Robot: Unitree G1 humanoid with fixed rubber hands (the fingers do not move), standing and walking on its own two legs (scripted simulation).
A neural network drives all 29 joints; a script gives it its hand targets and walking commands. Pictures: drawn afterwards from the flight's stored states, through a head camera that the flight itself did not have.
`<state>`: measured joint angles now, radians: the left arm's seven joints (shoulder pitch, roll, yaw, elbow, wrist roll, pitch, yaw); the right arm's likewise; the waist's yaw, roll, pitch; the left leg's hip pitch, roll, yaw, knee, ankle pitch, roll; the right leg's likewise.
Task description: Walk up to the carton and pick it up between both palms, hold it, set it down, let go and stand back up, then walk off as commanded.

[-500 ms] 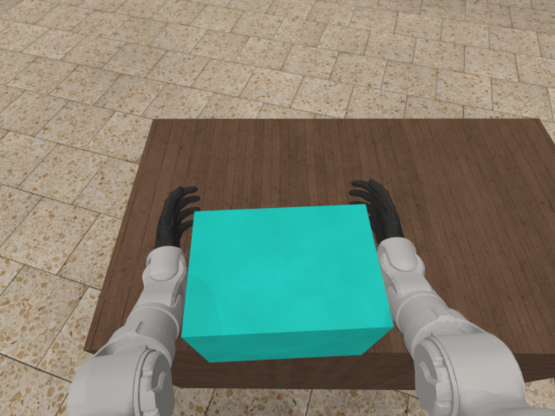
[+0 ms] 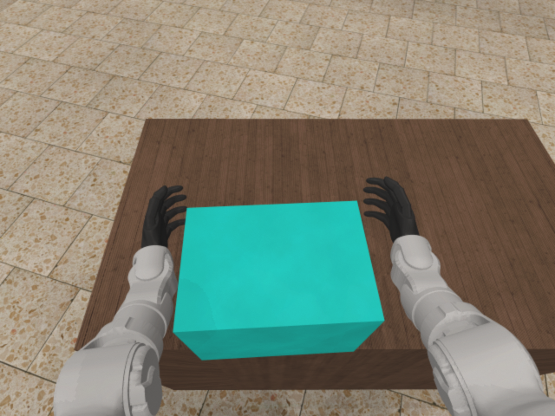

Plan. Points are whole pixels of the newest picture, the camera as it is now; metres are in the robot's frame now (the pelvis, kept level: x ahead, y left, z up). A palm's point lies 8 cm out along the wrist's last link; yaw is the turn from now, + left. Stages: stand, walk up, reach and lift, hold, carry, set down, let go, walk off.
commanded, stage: set down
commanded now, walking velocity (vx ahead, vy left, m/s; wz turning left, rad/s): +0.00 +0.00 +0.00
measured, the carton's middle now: (275, 284) +0.32 +0.02 -0.03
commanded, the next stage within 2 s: none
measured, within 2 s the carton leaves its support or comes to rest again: neither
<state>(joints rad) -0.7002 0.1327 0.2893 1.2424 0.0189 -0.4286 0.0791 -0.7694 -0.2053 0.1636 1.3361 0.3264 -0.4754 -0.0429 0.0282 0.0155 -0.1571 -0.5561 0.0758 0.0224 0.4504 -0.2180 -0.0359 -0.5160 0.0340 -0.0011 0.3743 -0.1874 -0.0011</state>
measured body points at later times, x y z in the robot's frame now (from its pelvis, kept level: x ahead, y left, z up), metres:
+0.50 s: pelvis -0.04 +0.00 +0.00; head +0.02 +0.00 +0.45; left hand +0.29 +0.24 -0.02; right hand +0.33 -0.19 +0.00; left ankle -0.03 +0.14 -0.74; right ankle -0.03 -0.11 -0.74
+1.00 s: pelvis -0.06 +0.00 +0.00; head -0.01 +0.00 +0.45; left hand +0.21 +0.24 -0.02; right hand +0.26 -0.21 +0.00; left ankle -0.03 +0.14 -0.74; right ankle -0.03 -0.11 -0.74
